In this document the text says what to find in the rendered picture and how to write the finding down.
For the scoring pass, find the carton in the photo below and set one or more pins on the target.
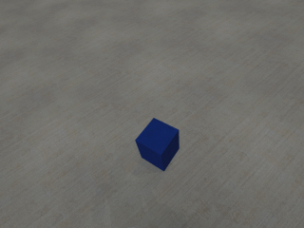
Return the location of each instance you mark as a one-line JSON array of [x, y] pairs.
[[158, 143]]

